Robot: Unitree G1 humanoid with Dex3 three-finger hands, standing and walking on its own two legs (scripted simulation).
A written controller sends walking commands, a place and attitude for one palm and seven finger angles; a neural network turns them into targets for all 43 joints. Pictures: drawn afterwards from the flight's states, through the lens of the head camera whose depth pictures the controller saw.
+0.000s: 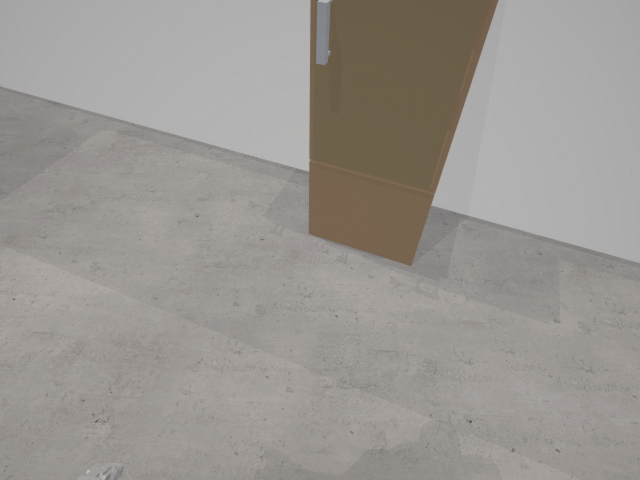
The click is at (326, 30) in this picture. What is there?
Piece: cupboard door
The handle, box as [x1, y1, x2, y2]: [316, 0, 332, 64]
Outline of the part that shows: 332,0 317,1 316,63 324,64 327,61 327,57 330,52 327,49 329,3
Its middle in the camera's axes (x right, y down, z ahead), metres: +0.01 -0.54 +1.01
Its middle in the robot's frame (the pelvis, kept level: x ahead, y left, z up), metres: +1.13 +0.04 +0.09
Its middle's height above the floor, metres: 0.86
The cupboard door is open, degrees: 0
